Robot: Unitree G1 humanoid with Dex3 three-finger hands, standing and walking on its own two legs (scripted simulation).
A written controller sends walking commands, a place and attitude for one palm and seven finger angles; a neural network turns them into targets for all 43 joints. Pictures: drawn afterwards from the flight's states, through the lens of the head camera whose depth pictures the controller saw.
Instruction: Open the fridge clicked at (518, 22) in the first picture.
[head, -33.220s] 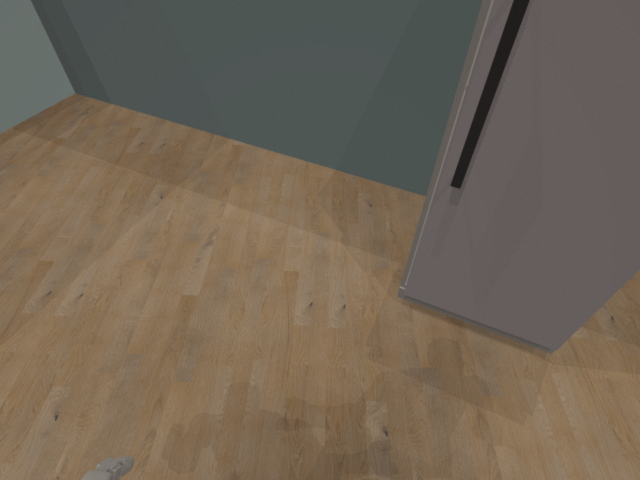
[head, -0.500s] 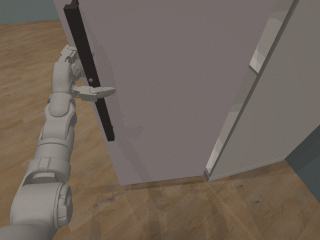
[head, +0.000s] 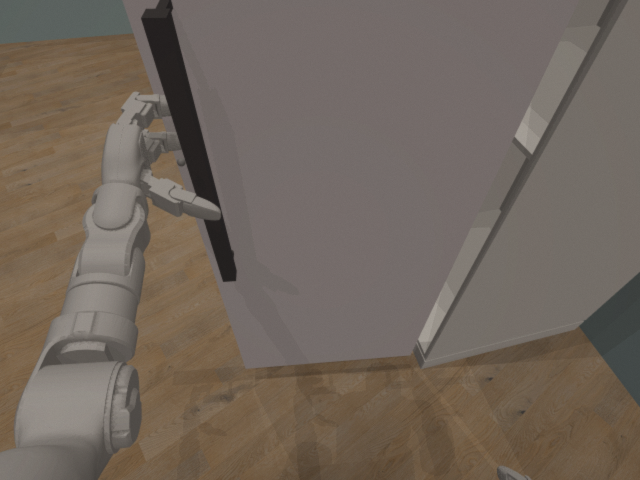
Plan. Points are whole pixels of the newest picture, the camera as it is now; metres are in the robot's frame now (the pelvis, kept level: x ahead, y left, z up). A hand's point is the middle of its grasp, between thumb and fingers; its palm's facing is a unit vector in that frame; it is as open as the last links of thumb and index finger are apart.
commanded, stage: slip the hand off the handle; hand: left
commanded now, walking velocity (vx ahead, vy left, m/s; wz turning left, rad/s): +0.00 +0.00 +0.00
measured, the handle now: (206, 176) +0.50 +0.17 +0.10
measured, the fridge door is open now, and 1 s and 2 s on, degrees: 81 81 81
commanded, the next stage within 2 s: draw the hand back to the body in 1.28 s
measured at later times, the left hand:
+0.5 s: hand (139, 161) +0.44 +0.22 +0.18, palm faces +0.14 -0.98 -0.17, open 14.6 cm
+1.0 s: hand (119, 225) +0.34 +0.21 +0.18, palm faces +0.14 -0.98 -0.16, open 14.7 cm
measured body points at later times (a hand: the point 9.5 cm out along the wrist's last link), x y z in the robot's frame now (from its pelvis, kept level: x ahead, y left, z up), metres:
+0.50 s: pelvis +0.01 +0.01 +0.00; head +0.03 +0.01 +0.45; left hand +0.43 +0.27 +0.19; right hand +0.07 -0.26 -0.12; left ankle +0.01 +0.13 -0.74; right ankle +0.00 -0.12 -0.74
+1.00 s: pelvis +0.00 +0.00 +0.00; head -0.02 -0.01 +0.45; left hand +0.32 +0.26 +0.19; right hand +0.17 -0.24 -0.09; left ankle +0.01 +0.13 -0.74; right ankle +0.00 -0.12 -0.74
